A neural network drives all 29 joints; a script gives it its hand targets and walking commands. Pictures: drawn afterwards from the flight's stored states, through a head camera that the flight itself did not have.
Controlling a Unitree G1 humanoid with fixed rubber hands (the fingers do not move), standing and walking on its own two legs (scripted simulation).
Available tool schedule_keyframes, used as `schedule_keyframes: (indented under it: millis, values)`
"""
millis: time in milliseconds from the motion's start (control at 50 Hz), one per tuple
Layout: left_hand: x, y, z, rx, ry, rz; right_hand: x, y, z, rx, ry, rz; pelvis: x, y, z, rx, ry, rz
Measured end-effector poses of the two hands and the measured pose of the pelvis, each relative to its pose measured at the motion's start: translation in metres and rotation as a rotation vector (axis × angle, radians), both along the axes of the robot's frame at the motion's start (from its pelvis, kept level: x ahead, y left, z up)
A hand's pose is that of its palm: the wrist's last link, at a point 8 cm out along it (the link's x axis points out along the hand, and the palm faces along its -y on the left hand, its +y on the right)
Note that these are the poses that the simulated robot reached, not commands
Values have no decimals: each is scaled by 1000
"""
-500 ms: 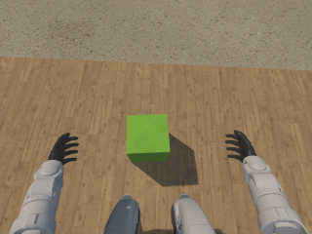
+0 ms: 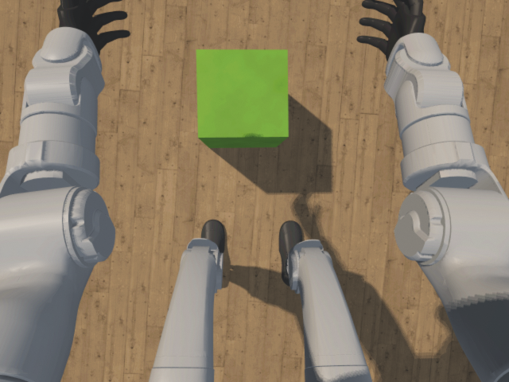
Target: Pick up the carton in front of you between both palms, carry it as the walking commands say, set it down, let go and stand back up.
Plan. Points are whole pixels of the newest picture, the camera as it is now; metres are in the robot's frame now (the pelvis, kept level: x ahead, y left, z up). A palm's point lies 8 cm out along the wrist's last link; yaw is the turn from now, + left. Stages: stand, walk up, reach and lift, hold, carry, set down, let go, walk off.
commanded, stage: reach and lift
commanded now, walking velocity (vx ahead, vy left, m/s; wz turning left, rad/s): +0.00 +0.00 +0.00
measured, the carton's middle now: (242, 106) +0.56 +0.03 -0.53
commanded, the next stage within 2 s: none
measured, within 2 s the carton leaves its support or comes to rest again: leaves its support in 1.92 s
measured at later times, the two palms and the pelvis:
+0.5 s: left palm (139, 78) +0.54 +0.22 -0.27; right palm (343, 75) +0.56 -0.16 -0.28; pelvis +0.03 -0.01 -0.11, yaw +0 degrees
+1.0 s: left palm (170, 103) +0.54 +0.21 -0.46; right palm (318, 102) +0.55 -0.16 -0.46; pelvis -0.02 +0.00 -0.27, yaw +0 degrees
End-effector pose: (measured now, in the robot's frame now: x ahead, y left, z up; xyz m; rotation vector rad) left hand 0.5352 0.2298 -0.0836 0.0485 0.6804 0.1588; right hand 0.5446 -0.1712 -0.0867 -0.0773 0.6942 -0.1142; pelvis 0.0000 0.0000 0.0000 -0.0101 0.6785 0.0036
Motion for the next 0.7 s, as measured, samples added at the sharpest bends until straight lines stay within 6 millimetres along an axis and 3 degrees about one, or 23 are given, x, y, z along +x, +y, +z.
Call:
schedule_keyframes:
  millis: [140, 300, 400, 560, 700]
  values:
    - [31, -7, -25, -4, -37, -2, 32, 10, -26, 11, -43, 0, 17, 0, -1, -1, 104, -1]
    - [24, -12, -78, -12, -6, 22, 28, 12, -78, 13, -23, 1, 37, -1, -21, 0, 218, -6]
    - [13, -11, -131, -9, 22, 43, 20, 14, -130, 13, 2, 0, 38, -3, -59, 5, 276, -8]
    - [8, -4, -222, 4, 9, 53, 15, 13, -223, 0, -6, 13, 17, -7, -144, 3, 262, 2]
    - [8, -5, -280, -1, -1, 52, 16, 12, -279, 2, -20, 11, -8, -9, -209, 0, 156, 6]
